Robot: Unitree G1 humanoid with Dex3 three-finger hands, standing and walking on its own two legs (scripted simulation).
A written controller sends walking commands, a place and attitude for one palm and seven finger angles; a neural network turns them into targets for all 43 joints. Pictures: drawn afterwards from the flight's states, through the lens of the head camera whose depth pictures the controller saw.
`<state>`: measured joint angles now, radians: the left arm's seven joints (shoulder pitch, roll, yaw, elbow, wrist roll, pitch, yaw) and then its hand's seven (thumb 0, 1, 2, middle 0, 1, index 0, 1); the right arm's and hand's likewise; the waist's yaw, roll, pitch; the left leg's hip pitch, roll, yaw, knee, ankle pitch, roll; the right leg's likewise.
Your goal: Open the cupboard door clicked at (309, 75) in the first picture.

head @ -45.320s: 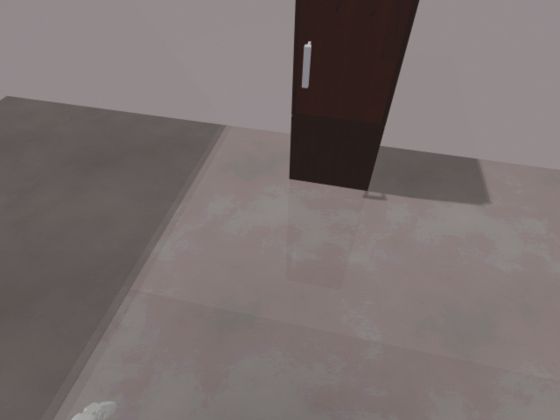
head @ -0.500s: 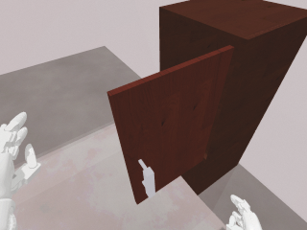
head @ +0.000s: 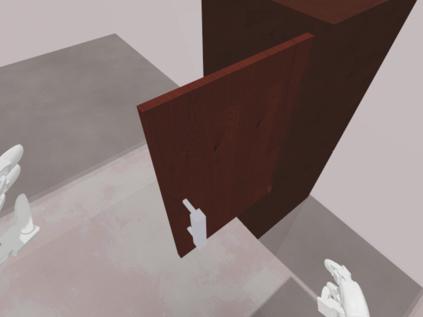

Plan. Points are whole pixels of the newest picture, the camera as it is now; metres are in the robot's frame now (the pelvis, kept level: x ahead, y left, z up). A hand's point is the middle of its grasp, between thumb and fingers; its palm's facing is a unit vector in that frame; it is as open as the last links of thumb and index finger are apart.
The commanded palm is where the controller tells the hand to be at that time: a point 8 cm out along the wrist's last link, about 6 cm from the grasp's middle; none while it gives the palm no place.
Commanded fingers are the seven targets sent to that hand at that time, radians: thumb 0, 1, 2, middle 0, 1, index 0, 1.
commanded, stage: step back with the hand held close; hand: left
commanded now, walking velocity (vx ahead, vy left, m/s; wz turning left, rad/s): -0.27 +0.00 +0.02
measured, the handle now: (193, 224) +0.34 +0.07 -0.11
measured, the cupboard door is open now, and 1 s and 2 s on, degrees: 90 90 90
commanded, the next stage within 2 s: stop stepping back and stand still in 1.00 s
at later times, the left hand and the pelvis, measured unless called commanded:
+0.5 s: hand out of the picture +0.10 +0.29 +0.17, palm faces +0.53 -0.68 -0.50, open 7.4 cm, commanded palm +0.04 +0.32 +0.18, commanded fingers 0.00 0.90 0.90 -0.20 -0.30 -0.20 -0.30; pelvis -0.08 +0.01 -0.02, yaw +4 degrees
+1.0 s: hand out of the picture +0.04 +0.27 +0.17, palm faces +0.47 -0.78 -0.42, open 7.4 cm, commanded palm -0.03 +0.30 +0.18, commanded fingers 0.00 0.90 0.90 -0.20 -0.30 -0.20 -0.30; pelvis -0.18 +0.00 -0.01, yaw -2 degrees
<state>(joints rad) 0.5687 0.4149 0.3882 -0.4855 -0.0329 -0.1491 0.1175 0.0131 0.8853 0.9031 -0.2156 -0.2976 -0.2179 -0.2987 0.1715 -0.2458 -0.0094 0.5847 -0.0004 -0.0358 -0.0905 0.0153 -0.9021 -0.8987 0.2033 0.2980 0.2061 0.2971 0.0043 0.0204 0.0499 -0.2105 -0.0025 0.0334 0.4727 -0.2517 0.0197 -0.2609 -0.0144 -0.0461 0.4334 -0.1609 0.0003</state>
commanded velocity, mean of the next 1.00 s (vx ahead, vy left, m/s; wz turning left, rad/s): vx -0.35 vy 0.00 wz -0.05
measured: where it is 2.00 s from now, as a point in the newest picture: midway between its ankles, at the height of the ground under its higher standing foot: outside the picture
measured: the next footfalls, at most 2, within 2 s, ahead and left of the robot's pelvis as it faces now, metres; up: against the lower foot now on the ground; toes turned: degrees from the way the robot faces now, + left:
right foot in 1.02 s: -0.34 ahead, -0.11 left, +0.00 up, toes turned -3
left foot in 1.16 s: -0.04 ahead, +0.08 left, +0.00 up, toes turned -3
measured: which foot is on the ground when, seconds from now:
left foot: down 0.00-1.00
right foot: down 0.00-0.68, up 0.70-1.00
